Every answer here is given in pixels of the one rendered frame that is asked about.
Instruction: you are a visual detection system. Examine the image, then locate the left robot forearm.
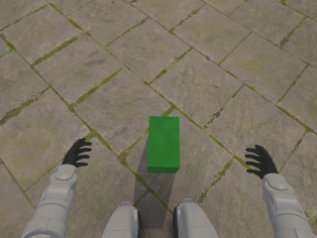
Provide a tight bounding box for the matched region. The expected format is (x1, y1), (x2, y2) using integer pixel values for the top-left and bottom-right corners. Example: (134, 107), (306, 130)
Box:
(20, 164), (78, 238)

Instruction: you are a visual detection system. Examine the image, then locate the carton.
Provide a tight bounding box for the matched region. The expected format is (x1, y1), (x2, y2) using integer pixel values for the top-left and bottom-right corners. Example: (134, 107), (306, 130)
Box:
(147, 116), (180, 174)

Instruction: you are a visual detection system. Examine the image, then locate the right robot forearm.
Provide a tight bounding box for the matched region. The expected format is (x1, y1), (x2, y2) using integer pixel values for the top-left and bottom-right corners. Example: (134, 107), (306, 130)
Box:
(262, 173), (317, 238)

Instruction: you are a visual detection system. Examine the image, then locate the robot left thigh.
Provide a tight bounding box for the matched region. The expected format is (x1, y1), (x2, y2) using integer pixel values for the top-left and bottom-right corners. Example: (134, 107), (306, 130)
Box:
(101, 205), (139, 238)

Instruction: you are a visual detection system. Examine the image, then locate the robot left shin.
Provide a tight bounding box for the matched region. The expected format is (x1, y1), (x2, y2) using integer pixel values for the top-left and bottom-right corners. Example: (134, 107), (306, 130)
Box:
(121, 201), (138, 238)

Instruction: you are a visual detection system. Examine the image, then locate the robot right hand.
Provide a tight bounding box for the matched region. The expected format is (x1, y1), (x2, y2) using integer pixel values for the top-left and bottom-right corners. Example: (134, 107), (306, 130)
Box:
(245, 144), (278, 179)

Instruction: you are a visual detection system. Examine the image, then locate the robot left hand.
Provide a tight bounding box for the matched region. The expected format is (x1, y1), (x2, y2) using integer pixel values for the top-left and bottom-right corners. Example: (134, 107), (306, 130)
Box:
(61, 138), (92, 168)

